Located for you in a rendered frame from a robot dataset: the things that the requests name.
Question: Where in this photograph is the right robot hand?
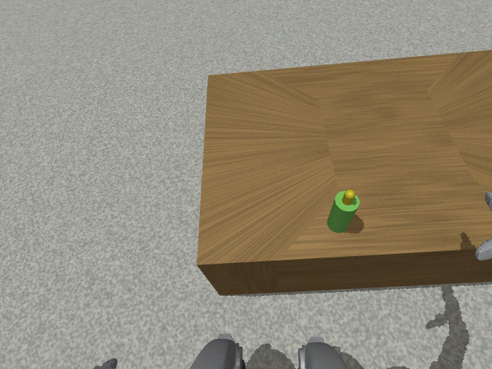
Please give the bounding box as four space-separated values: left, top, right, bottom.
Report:
475 191 492 261

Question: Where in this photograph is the bottle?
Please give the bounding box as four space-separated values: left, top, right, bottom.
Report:
327 189 360 233

